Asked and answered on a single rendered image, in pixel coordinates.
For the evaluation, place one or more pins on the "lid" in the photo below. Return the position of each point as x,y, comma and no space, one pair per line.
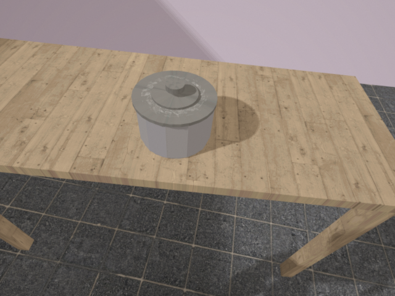
153,103

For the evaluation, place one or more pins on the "knob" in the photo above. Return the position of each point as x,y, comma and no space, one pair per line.
175,86

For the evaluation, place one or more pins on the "pot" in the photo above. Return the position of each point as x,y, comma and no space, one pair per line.
175,142

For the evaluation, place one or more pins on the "table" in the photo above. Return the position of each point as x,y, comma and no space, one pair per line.
277,134

